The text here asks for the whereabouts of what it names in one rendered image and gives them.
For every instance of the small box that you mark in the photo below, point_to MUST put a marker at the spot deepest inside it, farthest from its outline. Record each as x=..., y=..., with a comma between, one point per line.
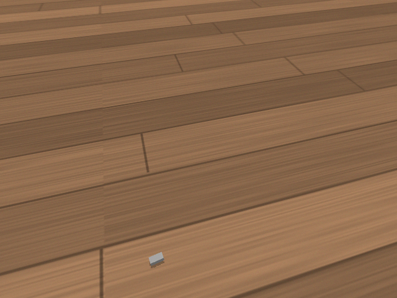
x=156, y=258

